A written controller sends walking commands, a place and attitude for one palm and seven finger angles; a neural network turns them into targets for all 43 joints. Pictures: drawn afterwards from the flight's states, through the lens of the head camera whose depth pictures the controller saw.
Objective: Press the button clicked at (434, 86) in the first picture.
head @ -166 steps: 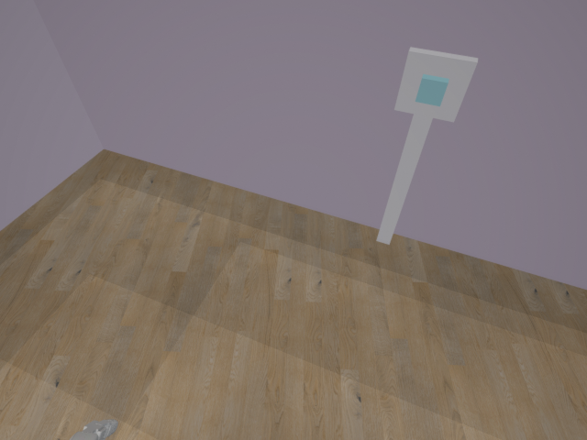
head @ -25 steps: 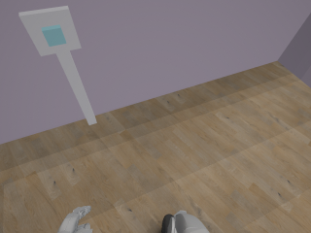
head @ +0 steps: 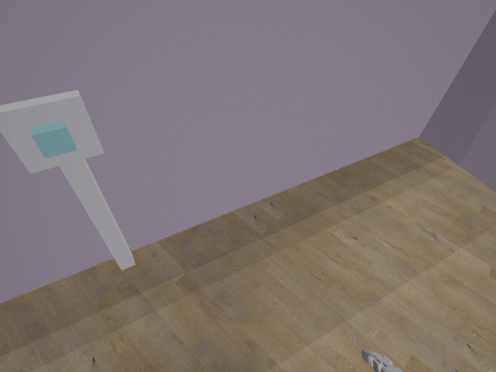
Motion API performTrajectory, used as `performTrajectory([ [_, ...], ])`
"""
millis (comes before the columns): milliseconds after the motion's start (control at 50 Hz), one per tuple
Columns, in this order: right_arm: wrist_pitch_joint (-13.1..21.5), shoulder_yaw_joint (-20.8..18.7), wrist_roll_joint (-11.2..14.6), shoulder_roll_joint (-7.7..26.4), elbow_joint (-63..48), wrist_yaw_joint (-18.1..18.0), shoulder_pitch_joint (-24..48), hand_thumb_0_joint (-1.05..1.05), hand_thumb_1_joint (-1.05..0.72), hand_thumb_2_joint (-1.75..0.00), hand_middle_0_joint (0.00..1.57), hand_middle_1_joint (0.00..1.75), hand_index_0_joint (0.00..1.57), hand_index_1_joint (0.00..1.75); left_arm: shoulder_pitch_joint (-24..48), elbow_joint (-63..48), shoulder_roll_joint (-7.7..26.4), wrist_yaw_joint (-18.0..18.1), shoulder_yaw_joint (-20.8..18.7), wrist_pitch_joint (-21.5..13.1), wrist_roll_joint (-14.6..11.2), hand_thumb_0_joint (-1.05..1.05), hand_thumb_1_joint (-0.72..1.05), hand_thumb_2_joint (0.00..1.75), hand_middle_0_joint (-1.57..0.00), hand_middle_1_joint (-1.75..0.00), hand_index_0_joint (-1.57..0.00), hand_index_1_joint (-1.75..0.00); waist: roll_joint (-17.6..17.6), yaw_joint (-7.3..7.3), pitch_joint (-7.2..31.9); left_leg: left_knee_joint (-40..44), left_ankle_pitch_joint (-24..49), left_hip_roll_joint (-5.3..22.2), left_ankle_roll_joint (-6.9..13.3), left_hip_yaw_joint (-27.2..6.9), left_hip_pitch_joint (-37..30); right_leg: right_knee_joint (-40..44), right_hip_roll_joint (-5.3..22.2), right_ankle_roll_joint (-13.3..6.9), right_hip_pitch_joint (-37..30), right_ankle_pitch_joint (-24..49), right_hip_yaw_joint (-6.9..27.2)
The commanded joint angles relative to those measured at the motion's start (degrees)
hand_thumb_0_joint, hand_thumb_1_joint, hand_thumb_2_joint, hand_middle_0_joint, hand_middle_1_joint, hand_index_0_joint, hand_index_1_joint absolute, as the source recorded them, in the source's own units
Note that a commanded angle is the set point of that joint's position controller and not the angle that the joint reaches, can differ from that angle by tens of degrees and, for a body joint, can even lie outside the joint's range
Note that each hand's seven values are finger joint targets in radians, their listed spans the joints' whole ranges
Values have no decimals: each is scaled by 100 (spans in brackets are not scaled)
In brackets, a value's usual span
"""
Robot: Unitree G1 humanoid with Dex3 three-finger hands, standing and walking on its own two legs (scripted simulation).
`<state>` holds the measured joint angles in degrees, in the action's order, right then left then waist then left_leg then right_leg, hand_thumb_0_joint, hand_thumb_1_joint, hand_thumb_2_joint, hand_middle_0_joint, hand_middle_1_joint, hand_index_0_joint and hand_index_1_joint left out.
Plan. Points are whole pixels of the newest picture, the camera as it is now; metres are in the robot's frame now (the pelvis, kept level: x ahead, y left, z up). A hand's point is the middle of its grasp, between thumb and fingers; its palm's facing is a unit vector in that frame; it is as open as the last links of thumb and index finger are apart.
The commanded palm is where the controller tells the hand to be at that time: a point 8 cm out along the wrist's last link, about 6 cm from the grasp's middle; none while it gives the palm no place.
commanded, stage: turn to face it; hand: left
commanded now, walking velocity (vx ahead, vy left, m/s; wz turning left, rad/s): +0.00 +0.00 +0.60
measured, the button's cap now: (54, 139) +0.57 +0.53 -0.01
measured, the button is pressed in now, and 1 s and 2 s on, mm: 0 0 0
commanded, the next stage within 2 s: take the last steps up to it in 0.88 s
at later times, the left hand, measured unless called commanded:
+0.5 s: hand out of the picture +0.12 +0.21 -0.15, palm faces +0.22 -0.94 -0.26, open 7.4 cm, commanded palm none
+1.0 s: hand out of the picture -0.07 +0.19 -0.19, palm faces +0.51 -0.82 -0.25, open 7.4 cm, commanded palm none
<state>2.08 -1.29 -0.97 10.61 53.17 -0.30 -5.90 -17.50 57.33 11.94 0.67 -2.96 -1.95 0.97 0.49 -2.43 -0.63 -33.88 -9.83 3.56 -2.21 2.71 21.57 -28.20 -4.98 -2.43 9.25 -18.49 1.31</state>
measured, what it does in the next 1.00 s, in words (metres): steps on the spot, turning left: right foot, then left foot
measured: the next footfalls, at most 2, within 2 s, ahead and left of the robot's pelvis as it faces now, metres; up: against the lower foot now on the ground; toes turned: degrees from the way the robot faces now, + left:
right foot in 0.52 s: +0.10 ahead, -0.13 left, +0.00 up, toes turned +12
left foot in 0.94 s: +0.01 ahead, +0.12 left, +0.00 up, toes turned +32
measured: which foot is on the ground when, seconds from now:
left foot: down 0.00-0.52, up 0.54-0.92, down 0.94-1.00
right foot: down 0.00-0.02, up 0.04-0.50, down 0.52-0.94, up 0.96-1.00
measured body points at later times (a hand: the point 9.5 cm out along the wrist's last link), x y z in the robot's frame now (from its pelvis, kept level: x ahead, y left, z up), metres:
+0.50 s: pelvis +0.04 -0.01 +0.00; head +0.07 -0.02 +0.45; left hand +0.11 +0.25 -0.13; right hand +0.09 -0.26 -0.15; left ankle +0.06 +0.11 -0.73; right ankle +0.06 -0.14 -0.73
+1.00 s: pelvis +0.03 +0.00 -0.01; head +0.05 +0.03 +0.44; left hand -0.10 +0.23 -0.17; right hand +0.27 -0.16 -0.13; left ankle -0.02 +0.10 -0.73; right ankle +0.06 -0.14 -0.71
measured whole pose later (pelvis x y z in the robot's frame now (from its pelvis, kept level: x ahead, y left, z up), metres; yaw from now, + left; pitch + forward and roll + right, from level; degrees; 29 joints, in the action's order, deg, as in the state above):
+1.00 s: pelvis +0.03 +0.00 -0.01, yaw +27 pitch -1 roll +1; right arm -1.5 -2.7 -1.0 13.1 52.0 0.7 -5.0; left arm -16.8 56.6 14.9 1.2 -3.6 2.9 1.1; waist -3.5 -2.7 -4.9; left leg -35.6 -18.6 1.2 0.9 5.1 16.0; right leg -49.9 8.0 3.2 18.9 -30.4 -7.3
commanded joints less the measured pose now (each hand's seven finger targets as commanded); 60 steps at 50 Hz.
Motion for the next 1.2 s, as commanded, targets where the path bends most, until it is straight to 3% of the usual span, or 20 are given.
performTrajectory([
  [0,33,-160,-21,1084,242,-44,-1206,0,-90,-90,20,30,20,30,-675,-46,195,127,60,-28,-55,0,90,90,-20,-30,-20,-30,1242,243,706,1098,3721,1784,1138,-1730,-2328,-1745,475,303,1226,-1233,-335],
  [20,-5,-116,0,1021,273,-105,-1113,0,-90,-90,20,30,20,30,-557,12,276,165,79,19,-29,0,90,90,-20,-30,-20,-30,1435,275,678,1463,3339,1785,1268,-2098,-2075,-2231,513,420,1348,-1744,-145],
  [80,-113,-102,-24,869,188,-125,-699,0,-90,-90,20,30,20,30,64,-43,399,94,-17,141,7,0,90,90,-20,-30,-20,-30,686,222,-196,1676,2261,1400,1328,-1852,-1016,-2789,856,462,1582,-1247,-82],
  [180,-173,-293,-19,946,63,-95,-795,0,-90,-90,20,30,20,30,143,-206,307,68,-141,265,25,0,90,90,-20,-30,-20,-30,546,259,227,1752,1372,994,1208,-1609,-1021,-2889,839,577,1684,-601,-213],
  [340,-260,-475,-60,1171,-26,-86,-1048,0,-90,-90,20,30,20,30,757,-680,284,84,-210,295,-33,0,90,90,-20,-30,-20,-30,856,432,362,1434,1606,881,1286,-2260,-1107,-1986,658,606,1568,-711,-149],
  [440,-337,-560,-28,1225,-209,-42,-813,0,-90,-90,20,30,20,30,345,-726,417,125,-230,247,-86,0,90,90,-20,-30,-20,-30,781,153,533,1002,1226,517,967,-2422,-328,-98,493,521,94,227,-199],
  [460,-338,-552,16,1112,-262,-10,-767,0,-90,-90,20,30,20,30,192,-727,632,152,-261,202,-61,0,90,90,-20,-30,-20,-30,419,51,568,655,746,288,703,-2253,242,680,805,453,-639,581,60],
  [480,-331,-510,61,738,-377,25,-846,0,-90,-90,20,30,20,30,79,-745,1106,193,-364,162,19,0,90,90,-20,-30,-20,-30,-912,6,596,-403,-779,-361,261,-1355,1340,1325,2155,58,-1401,268,1272],
  [500,-324,-502,-13,664,-496,12,-858,0,-90,-90,20,30,20,30,221,-863,1420,171,-352,194,35,0,90,90,-20,-30,-20,-30,-1658,35,412,-1660,-2280,-765,-13,-500,1633,1440,3304,-525,-851,721,1997],
  [540,-476,-560,-63,812,-320,63,-816,0,-90,-90,20,30,20,30,770,-1017,1106,178,-301,181,3,0,90,90,-20,-30,-20,-30,-1248,277,-26,-3164,-1866,-325,-18,-644,1345,1471,2877,-579,288,527,1370],
  [580,-496,-504,-59,699,-201,131,-876,0,-90,-90,20,30,20,30,1066,-1047,784,170,-188,151,17,0,90,90,-20,-30,-20,-30,-834,463,-382,-3512,-1332,-128,-113,-424,1324,1100,2409,-443,407,1657,349],
  [620,-498,-454,-38,642,-203,140,-842,0,-90,-90,20,30,20,30,757,-975,781,159,-168,105,25,0,90,90,-20,-30,-20,-30,-1074,359,-192,-3326,-1280,-124,-210,-251,1309,841,2310,-424,-45,2753,-73],
  [800,-465,-303,28,583,-433,153,61,0,-90,-90,20,30,20,30,79,-697,1188,130,-253,179,104,0,90,90,-20,-30,-20,-30,-1374,-14,-27,-1270,-1560,-197,-119,248,299,493,2463,-481,-271,3315,-342],
  [880,-358,-296,19,761,-308,110,-441,0,-90,-90,20,30,20,30,162,-559,1194,109,-272,220,37,0,90,90,-20,-30,-20,-30,-1072,324,338,795,-273,-252,46,396,-1153,-415,2242,-17,43,3111,-700],
  [900,-282,-395,-26,1215,-258,91,-761,0,-90,-90,20,30,20,30,95,-641,1010,85,-252,241,-11,0,90,90,-20,-30,-20,-30,18,480,759,1192,1072,524,332,-388,-2236,-1441,1888,324,806,2078,-1022],
  [920,-269,-517,-29,1789,-238,65,-992,0,-90,-90,20,30,20,30,74,-818,603,47,-133,255,-30,0,90,90,-20,-30,-20,-30,1674,559,846,1216,3500,1994,1128,-2078,-2807,-2629,1200,680,2184,-1512,-1064],
  [940,-319,-513,2,1844,-200,29,-1074,0,-90,-90,20,30,20,30,288,-886,658,88,-103,324,11,0,90,90,-20,-30,-20,-30,1130,629,751,1168,3582,2222,1529,-1848,-2265,-3242,1193,622,2101,-1970,-542],
  [960,-281,-472,-10,1681,-161,-50,-941,0,-90,-90,20,30,20,30,345,-752,554,130,-100,364,-1,0,90,90,-20,-30,-20,-30,1447,559,792,1183,3256,1945,1489,-1751,-2076,-3487,1164,610,2142,-1810,-246],
  [1040,-182,-266,-37,1097,-188,-84,-416,0,-90,-90,20,30,20,30,95,-310,515,-51,-83,322,55,0,90,90,-20,-30,-20,-30,954,301,111,1775,571,1088,1079,-1111,-1367,-3381,1072,580,1952,-625,-390],
  [1180,-106,-304,-60,1033,183,-68,-945,0,-90,-90,20,30,20,30,265,-234,285,-147,43,208,71,0,90,90,-20,-30,-20,-30,728,421,-378,2325,-1598,1147,1219,-1427,-1104,-1670,998,457,1574,-607,-553],
])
